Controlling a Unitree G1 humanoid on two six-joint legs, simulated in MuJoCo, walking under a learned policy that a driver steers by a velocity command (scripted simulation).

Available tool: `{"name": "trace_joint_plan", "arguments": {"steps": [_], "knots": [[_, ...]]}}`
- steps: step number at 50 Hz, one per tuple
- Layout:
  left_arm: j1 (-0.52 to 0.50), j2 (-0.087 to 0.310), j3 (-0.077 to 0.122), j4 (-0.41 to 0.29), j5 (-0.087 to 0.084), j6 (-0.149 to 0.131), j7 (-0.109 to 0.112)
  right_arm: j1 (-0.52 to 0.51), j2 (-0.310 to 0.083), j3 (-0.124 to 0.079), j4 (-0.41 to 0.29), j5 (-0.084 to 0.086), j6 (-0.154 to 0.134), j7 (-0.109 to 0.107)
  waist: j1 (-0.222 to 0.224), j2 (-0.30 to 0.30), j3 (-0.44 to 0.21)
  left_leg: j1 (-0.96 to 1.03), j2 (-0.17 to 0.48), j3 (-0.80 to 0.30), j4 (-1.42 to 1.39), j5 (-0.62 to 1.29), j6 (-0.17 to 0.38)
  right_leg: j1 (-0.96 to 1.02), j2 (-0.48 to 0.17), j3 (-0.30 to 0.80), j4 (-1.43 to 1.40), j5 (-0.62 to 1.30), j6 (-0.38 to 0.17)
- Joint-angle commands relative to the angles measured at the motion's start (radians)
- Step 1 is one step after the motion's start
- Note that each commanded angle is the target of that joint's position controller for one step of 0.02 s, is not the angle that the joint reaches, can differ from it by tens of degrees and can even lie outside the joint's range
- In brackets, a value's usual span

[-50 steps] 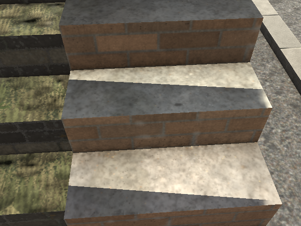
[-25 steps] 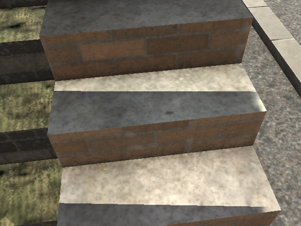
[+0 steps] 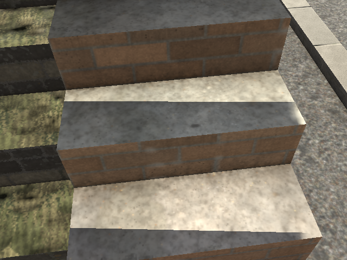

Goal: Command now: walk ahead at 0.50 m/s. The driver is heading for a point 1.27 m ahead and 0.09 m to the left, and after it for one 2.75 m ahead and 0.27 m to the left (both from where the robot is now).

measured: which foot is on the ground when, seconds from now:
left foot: down 0.00-1.00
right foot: down 0.00-1.00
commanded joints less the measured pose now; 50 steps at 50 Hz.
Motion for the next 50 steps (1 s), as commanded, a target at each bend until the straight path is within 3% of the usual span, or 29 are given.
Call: {"name": "trace_joint_plan", "arguments": {"steps": [1, 20, 50], "knots": [[0.022, 0.092, 0.019, -0.023, 0.002, -0.010, 0.003, -0.003, -0.051, -0.009, -0.029, 0.000, -0.007, 0.000, 0.001, -0.020, -0.004, -0.009, 0.096, -0.086, -0.003, 0.159, 0.045, -0.023, -0.158, 0.107, 0.014, 0.397, 0.012], [0.050, 0.080, 0.026, 0.014, 0.001, -0.006, 0.001, 0.019, -0.046, -0.009, 0.001, 0.004, -0.010, -0.002, 0.004, -0.012, -0.002, 0.011, 0.099, -0.089, 0.006, 0.211, 0.050, -0.043, -0.149, 0.099, 0.031, 0.396, -0.002], [0.030, 0.086, 0.030, 0.010, 0.000, -0.006, -0.001, 0.010, -0.054, -0.013, 0.001, 0.004, -0.012, -0.001, 0.001, -0.016, -0.012, 0.020, 0.101, -0.094, 0.011, 0.240, 0.047, -0.036, -0.155, 0.102, 0.033, 0.447, 0.009]]}}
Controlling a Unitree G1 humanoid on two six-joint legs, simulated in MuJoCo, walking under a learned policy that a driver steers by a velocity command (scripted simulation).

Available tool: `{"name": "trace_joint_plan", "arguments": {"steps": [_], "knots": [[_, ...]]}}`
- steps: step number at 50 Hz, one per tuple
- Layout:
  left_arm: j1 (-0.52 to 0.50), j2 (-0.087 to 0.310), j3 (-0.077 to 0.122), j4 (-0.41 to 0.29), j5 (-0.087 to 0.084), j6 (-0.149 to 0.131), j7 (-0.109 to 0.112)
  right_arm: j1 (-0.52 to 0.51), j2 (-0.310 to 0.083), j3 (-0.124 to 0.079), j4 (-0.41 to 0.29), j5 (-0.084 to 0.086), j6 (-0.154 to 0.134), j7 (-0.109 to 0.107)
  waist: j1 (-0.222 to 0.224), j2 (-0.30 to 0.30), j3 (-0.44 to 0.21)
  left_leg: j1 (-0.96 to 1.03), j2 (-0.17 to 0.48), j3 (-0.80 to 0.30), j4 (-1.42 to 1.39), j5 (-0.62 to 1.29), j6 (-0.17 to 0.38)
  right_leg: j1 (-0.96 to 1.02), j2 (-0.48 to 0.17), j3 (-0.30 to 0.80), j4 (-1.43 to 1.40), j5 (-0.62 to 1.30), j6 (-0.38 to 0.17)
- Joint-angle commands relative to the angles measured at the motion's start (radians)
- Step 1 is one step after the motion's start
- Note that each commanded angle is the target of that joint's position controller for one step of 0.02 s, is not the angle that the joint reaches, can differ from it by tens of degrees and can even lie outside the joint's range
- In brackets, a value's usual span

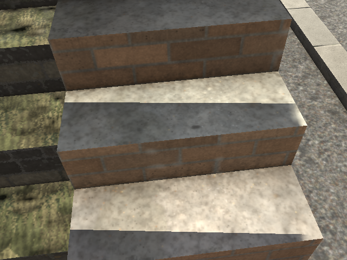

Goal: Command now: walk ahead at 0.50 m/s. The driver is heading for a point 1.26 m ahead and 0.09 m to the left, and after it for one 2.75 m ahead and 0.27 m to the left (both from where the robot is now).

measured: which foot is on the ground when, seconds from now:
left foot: down 0.00-1.00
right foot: down 0.00-1.00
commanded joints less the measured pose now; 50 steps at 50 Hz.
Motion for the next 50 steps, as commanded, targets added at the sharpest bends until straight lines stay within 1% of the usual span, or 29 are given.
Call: {"name": "trace_joint_plan", "arguments": {"steps": [1, 50], "knots": [[0.029, 0.087, 0.014, -0.028, 0.000, -0.008, 0.003, 0.000, -0.057, -0.008, -0.032, 0.000, -0.008, -0.001, 0.000, -0.013, -0.006, 0.019, 0.107, -0.087, 0.008, 0.246, 0.044, -0.031, -0.151, 0.086, 0.018, 0.459, 0.005], [0.018, 0.093, 0.020, -0.022, 0.000, -0.008, -0.001, -0.007, -0.064, -0.011, -0.027, 0.000, -0.008, -0.001, 0.000, -0.011, -0.009, 0.021, 0.108, -0.095, 0.010, 0.247, 0.042, -0.038, -0.149, 0.093, 0.018, 0.443, 0.001]]}}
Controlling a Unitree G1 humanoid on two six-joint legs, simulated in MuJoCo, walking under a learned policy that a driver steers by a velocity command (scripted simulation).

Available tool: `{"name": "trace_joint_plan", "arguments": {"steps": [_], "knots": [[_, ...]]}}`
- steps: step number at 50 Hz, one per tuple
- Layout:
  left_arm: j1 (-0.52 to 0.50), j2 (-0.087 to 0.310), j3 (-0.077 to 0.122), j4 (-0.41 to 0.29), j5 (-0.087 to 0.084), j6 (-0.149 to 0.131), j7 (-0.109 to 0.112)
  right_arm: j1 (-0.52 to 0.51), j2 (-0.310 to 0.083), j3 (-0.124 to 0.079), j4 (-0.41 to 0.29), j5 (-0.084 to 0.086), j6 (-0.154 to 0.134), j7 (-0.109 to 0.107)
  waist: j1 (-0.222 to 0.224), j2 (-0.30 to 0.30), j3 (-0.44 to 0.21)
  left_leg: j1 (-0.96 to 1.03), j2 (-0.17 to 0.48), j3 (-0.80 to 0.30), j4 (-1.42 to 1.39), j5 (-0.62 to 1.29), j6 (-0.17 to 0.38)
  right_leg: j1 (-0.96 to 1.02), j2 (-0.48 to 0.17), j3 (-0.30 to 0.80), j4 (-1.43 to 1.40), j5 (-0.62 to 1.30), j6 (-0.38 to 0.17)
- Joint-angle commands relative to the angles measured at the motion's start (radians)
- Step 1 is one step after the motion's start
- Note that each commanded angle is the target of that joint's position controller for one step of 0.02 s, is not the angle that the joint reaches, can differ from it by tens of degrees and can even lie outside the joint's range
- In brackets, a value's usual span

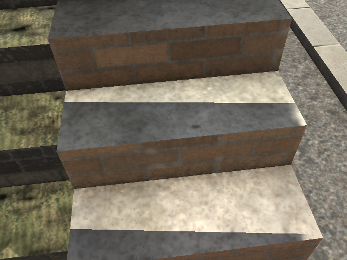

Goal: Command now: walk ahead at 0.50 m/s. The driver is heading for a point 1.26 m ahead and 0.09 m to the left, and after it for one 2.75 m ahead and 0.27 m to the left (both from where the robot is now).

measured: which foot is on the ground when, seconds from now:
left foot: down 0.00-1.00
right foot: down 0.00-1.00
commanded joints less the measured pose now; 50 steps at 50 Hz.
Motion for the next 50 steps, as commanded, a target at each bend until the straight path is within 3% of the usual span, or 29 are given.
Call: {"name": "trace_joint_plan", "arguments": {"steps": [1, 42, 43, 44, 45, 46, 47, 48, 49, 50], "knots": [[0.026, 0.088, 0.015, -0.029, 0.000, -0.008, 0.003, -0.002, -0.061, -0.009, -0.033, 0.000, -0.008, -0.002, 0.000, -0.011, -0.009, 0.024, 0.107, -0.085, 0.009, 0.246, 0.044, -0.035, -0.150, 0.082, 0.018, 0.441, 0.001], [0.017, 0.094, 0.017, -0.031, 0.000, -0.008, 0.002, -0.009, -0.067, -0.011, -0.035, 0.000, -0.007, -0.001, 0.000, -0.011, -0.012, 0.025, 0.107, -0.089, 0.012, 0.248, 0.042, -0.036, -0.150, 0.087, 0.019, 0.443, 0.002], [-0.035, 0.113, 0.019, -0.059, 0.011, -0.009, 0.005, -0.010, -0.068, -0.010, -0.047, 0.010, 0.001, -0.003, -0.007, 0.006, -0.051, 0.055, 0.077, -0.059, 0.040, 0.420, 0.012, -0.013, -0.123, 0.032, 0.089, 0.609, 0.027], [0.034, 0.098, 0.020, -0.032, -0.003, -0.009, 0.001, 0.003, -0.071, -0.010, -0.030, 0.005, -0.004, -0.002, 0.011, -0.007, -0.058, 0.065, 0.108, -0.081, 0.034, 0.297, 0.037, -0.033, -0.150, 0.088, 0.027, 0.484, 0.015], [0.014, 0.086, 0.014, -0.034, -0.003, -0.008, 0.002, -0.009, -0.062, -0.009, -0.038, 0.000, -0.003, -0.003, 0.000, -0.019, -0.015, 0.034, 0.107, -0.088, 0.018, 0.249, 0.039, -0.044, -0.150, 0.089, 0.019, 0.448, 0.009], [-0.046, 0.103, 0.016, -0.063, 0.011, -0.009, 0.006, -0.021, -0.061, -0.007, -0.051, 0.006, 0.004, -0.005, -0.005, -0.003, -0.036, 0.044, 0.078, -0.062, 0.039, 0.409, 0.010, -0.022, -0.123, 0.033, 0.087, 0.597, 0.030], [0.026, 0.089, 0.016, -0.037, -0.001, -0.008, 0.003, -0.005, -0.066, -0.007, -0.034, 0.000, -0.002, -0.005, 0.011, -0.013, -0.038, 0.052, 0.108, -0.082, 0.030, 0.286, 0.036, -0.044, -0.150, 0.088, 0.026, 0.471, 0.016], [0.010, 0.087, 0.013, -0.038, -0.002, -0.008, 0.004, -0.013, -0.063, -0.008, -0.043, -0.003, -0.003, -0.005, 0.001, -0.023, -0.002, 0.025, 0.108, -0.089, 0.014, 0.244, 0.038, -0.049, -0.150, 0.089, 0.018, 0.443, 0.010], [-0.049, 0.103, 0.014, -0.066, 0.013, -0.008, 0.006, -0.023, -0.060, -0.006, -0.053, 0.004, 0.005, -0.006, -0.003, -0.005, -0.028, 0.036, 0.079, -0.065, 0.034, 0.395, 0.009, -0.024, -0.124, 0.036, 0.083, 0.581, 0.029], [0.026, 0.094, 0.016, -0.036, 0.001, -0.006, 0.005, -0.001, -0.068, -0.007, -0.033, -0.002, 0.001, -0.007, 0.011, -0.016, -0.036, 0.049, 0.107, -0.084, 0.024, 0.260, 0.036, -0.046, -0.148, 0.089, 0.024, 0.444, 0.012]]}}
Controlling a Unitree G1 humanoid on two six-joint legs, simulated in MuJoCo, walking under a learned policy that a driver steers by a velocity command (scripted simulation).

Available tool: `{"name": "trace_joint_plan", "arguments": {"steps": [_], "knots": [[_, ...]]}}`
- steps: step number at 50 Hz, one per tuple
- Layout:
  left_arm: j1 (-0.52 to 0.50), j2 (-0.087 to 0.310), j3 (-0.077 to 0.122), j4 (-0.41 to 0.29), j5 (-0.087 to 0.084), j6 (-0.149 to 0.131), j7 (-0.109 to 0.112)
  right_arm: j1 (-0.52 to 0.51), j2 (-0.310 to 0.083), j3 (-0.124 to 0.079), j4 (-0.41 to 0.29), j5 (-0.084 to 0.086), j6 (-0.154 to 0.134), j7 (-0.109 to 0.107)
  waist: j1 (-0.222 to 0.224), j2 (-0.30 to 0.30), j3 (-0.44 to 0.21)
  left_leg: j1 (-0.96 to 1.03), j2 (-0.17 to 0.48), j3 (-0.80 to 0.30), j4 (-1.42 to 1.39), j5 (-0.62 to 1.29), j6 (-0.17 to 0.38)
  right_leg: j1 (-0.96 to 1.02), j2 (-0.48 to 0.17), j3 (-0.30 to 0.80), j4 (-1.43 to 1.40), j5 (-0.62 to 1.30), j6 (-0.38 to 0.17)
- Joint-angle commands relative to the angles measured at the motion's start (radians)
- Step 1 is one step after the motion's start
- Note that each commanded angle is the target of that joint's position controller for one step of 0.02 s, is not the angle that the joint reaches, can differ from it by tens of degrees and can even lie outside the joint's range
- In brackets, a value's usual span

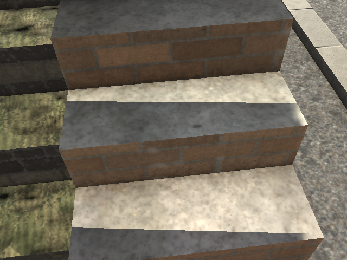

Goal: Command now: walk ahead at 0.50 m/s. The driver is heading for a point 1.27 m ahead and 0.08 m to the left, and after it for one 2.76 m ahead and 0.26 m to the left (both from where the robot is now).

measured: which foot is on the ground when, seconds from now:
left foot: down 0.00-1.00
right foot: down 0.00-1.00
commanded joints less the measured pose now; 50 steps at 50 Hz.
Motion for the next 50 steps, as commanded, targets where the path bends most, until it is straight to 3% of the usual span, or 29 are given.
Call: {"name": "trace_joint_plan", "arguments": {"steps": [1, 2, 3, 4, 5, 6, 7, 8, 9, 10, 12, 14, 15, 16, 18, 19, 21, 27, 33, 35, 36, 39, 41, 43, 45, 47, 48, 49, 50], "knots": [[0.033, 0.084, 0.012, -0.023, -0.004, -0.006, 0.003, 0.000, -0.058, -0.008, -0.034, -0.006, -0.008, -0.004, -0.002, -0.026, -0.001, 0.022, 0.106, -0.079, 0.002, 0.211, 0.041, -0.046, -0.147, 0.088, -0.004, 0.413, 0.002], [-0.025, 0.094, 0.013, -0.051, 0.012, -0.007, 0.006, -0.015, -0.051, -0.005, -0.046, 0.000, -0.001, -0.005, -0.004, -0.006, -0.025, 0.032, 0.081, -0.057, 0.019, 0.360, 0.012, -0.023, -0.124, 0.037, 0.057, 0.546, 0.020], [0.040, 0.085, 0.014, -0.024, -0.002, -0.007, 0.003, 0.001, -0.059, -0.006, -0.029, -0.004, -0.006, -0.004, 0.009, -0.013, -0.027, 0.042, 0.107, -0.075, 0.012, 0.236, 0.039, -0.048, -0.147, 0.089, 0.000, 0.422, 0.006], [-0.019, 0.094, 0.012, -0.051, 0.010, -0.008, 0.006, -0.014, -0.050, -0.004, -0.050, 0.002, 0.002, -0.007, -0.001, -0.006, -0.032, 0.040, 0.082, -0.057, 0.024, 0.357, 0.010, -0.024, -0.126, 0.042, 0.052, 0.543, 0.023], [0.030, 0.089, 0.014, -0.029, -0.007, -0.008, 0.002, -0.004, -0.056, -0.004, -0.033, -0.001, -0.006, -0.005, 0.009, -0.023, -0.028, 0.035, 0.107, -0.071, 0.012, 0.210, 0.034, -0.049, -0.149, 0.088, -0.003, 0.410, 0.009], [-0.030, 0.086, 0.008, -0.054, 0.006, -0.008, 0.007, -0.028, -0.038, 0.002, -0.055, 0.004, 0.003, -0.009, 0.002, -0.013, -0.021, 0.022, 0.085, -0.057, 0.019, 0.308, 0.007, -0.032, -0.130, 0.045, 0.044, 0.511, 0.025], [0.023, 0.088, 0.012, -0.031, -0.007, -0.009, 0.003, -0.011, -0.056, -0.002, -0.039, -0.003, -0.005, -0.007, 0.007, -0.022, -0.016, 0.021, 0.107, -0.073, 0.007, 0.188, 0.034, -0.055, -0.150, 0.092, -0.004, 0.396, 0.008], [-0.033, 0.083, 0.006, -0.055, 0.009, -0.009, 0.007, -0.031, -0.036, 0.004, -0.057, 0.000, 0.002, -0.010, 0.003, -0.012, -0.015, 0.012, 0.085, -0.061, 0.015, 0.290, 0.007, -0.035, -0.130, 0.049, 0.041, 0.494, 0.023], [0.017, 0.088, 0.011, -0.032, -0.006, -0.011, 0.004, -0.011, -0.058, -0.002, -0.039, -0.005, -0.006, -0.007, 0.007, -0.022, -0.015, 0.018, 0.106, -0.076, 0.003, 0.171, 0.035, -0.059, -0.149, 0.094, -0.005, 0.372, 0.004], [-0.038, 0.084, 0.005, -0.056, 0.009, -0.010, 0.007, -0.032, -0.037, 0.005, -0.058, 0.000, 0.002, -0.010, 0.005, -0.010, -0.013, 0.010, 0.087, -0.064, 0.012, 0.273, 0.008, -0.041, -0.130, 0.053, 0.037, 0.464, 0.019], [-0.016, 0.088, 0.006, -0.051, 0.007, -0.009, 0.007, -0.031, -0.040, 0.007, -0.058, 0.004, 0.006, -0.013, 0.018, -0.006, -0.048, 0.037, 0.086, -0.059, 0.030, 0.297, 0.006, -0.037, -0.130, 0.060, 0.034, 0.473, 0.029], [0.003, 0.105, 0.013, -0.034, 0.003, -0.005, 0.009, -0.001, -0.061, -0.001, -0.043, 0.002, 0.011, -0.016, 0.015, -0.015, -0.032, 0.030, 0.086, -0.059, 0.037, 0.279, 0.011, -0.056, -0.126, 0.056, 0.043, 0.442, 0.024], [0.050, 0.117, 0.020, -0.010, -0.009, -0.003, 0.005, 0.040, -0.085, -0.011, -0.019, -0.005, -0.001, -0.012, 0.003, -0.034, 0.005, 0.008, 0.109, -0.077, 0.006, 0.116, 0.041, -0.095, -0.139, 0.095, 0.002, 0.287, -0.013], [-0.009, 0.114, 0.019, -0.033, 0.007, 0.001, 0.006, 0.007, -0.071, -0.008, -0.035, -0.001, 0.005, -0.013, 0.008, -0.013, 0.029, -0.016, 0.092, -0.070, 0.018, 0.212, 0.019, -0.095, -0.121, 0.052, 0.050, 0.365, -0.007], [0.057, 0.118, 0.031, 0.002, -0.006, 0.007, 0.001, 0.044, -0.089, -0.022, -0.002, -0.007, 0.003, -0.008, 0.002, -0.018, 0.062, -0.036, 0.107, -0.081, 0.007, 0.076, 0.050, -0.140, -0.132, 0.089, 0.009, 0.199, -0.042], [0.019, 0.123, 0.036, -0.019, 0.007, 0.012, 0.002, 0.021, -0.082, -0.021, -0.015, 0.001, 0.013, -0.010, 0.015, 0.006, 0.028, -0.026, 0.088, -0.070, 0.037, 0.183, 0.030, -0.120, -0.114, 0.045, 0.060, 0.299, -0.028], [0.054, 0.125, 0.044, 0.000, -0.009, 0.017, 0.000, 0.032, -0.089, -0.030, -0.006, -0.005, 0.010, -0.007, 0.004, -0.017, 0.045, -0.057, 0.097, -0.071, 0.044, 0.069, 0.054, -0.149, -0.127, 0.091, 0.033, 0.203, -0.052], [0.071, 0.159, 0.069, -0.008, -0.002, 0.049, 0.012, 0.052, -0.107, -0.041, -0.017, 0.010, 0.029, -0.005, 0.021, 0.025, -0.018, -0.088, 0.058, -0.050, 0.125, 0.157, 0.042, -0.117, -0.091, 0.048, 0.141, 0.314, -0.047], [0.120, 0.182, 0.081, -0.018, -0.021, 0.060, 0.027, 0.053, -0.116, -0.049, -0.062, 0.005, 0.045, -0.015, 0.022, -0.065, 0.014, -0.204, 0.039, -0.035, 0.227, 0.001, 0.046, -0.151, -0.127, 0.130, 0.145, 0.292, -0.093], [0.102, 0.189, 0.084, -0.039, -0.017, 0.075, 0.033, 0.071, -0.114, -0.047, -0.080, 0.007, 0.061, -0.016, 0.039, -0.043, -0.008, -0.199, 0.002, -0.028, 0.291, 0.052, 0.023, -0.149, -0.105, 0.093, 0.217, 0.393, -0.086], [0.108, 0.213, 0.090, -0.036, -0.030, 0.079, 0.026, 0.088, -0.114, -0.045, -0.092, -0.006, 0.050, -0.012, 0.011, -0.048, 0.032, -0.222, 0.029, -0.024, 0.256, -0.010, 0.044, -0.174, -0.137, 0.148, 0.171, 0.314, -0.108], [0.086, 0.197, 0.092, -0.065, -0.018, 0.102, 0.023, 0.101, -0.145, -0.042, -0.119, 0.005, 0.063, -0.018, 0.042, 0.098, 0.002, -0.138, 0.051, -0.076, 0.195, 0.186, 0.049, -0.204, -0.043, 0.025, 0.296, 0.270, -0.060], [0.115, 0.170, 0.085, -0.059, -0.020, 0.104, 0.022, 0.070, -0.173, -0.041, -0.147, 0.010, 0.075, -0.036, 0.067, 0.137, -0.011, -0.099, 0.088, -0.110, 0.169, 0.263, 0.086, -0.240, -0.008, -0.035, 0.338, 0.110, -0.032], [0.140, 0.152, 0.080, -0.059, -0.016, 0.101, 0.017, 0.008, -0.197, -0.045, -0.186, 0.013, 0.087, -0.049, 0.101, 0.105, -0.008, -0.121, 0.097, -0.110, 0.197, 0.264, 0.097, -0.251, 0.005, -0.066, 0.344, -0.051, -0.029], [0.149, 0.145, 0.077, -0.060, 0.000, 0.102, 0.005, -0.051, -0.208, -0.046, -0.226, 0.009, 0.091, -0.057, 0.122, 0.012, 0.011, -0.155, 0.067, -0.076, 0.259, 0.209, 0.083, -0.273, 0.000, -0.056, 0.292, -0.016, -0.032], [0.183, 0.183, 0.079, -0.064, 0.004, 0.106, 0.010, -0.054, -0.211, -0.048, -0.253, 0.007, 0.093, -0.048, 0.139, -0.136, -0.013, -0.204, -0.035, 0.009, 0.436, 0.048, 0.031, -0.232, -0.056, 0.040, 0.242, 0.280, -0.071], [0.108, 0.210, 0.080, -0.092, -0.013, 0.099, 0.023, -0.034, -0.149, -0.038, -0.256, 0.001, 0.093, -0.032, 0.113, -0.317, -0.031, -0.236, -0.128, 0.096, 0.728, -0.227, 0.002, -0.268, -0.193, 0.226, 0.172, 0.507, -0.145], [-0.002, 0.192, 0.067, -0.143, -0.005, 0.094, 0.034, 0.034, -0.139, -0.040, -0.253, -0.010, 0.090, -0.011, 0.077, -0.310, -0.070, -0.284, -0.106, 0.012, 1.123, -0.448, -0.021, -0.324, -0.304, 0.322, 0.197, 0.724, -0.219], [-0.054, 0.192, 0.062, -0.151, 0.001, 0.088, 0.048, 0.138, -0.139, -0.053, -0.234, -0.002, 0.086, -0.006, -0.012, -0.205, -0.060, -0.367, -0.027, -0.116, 1.271, -0.465, -0.005, -0.346, -0.352, 0.332, 0.213, 0.676, -0.270]]}}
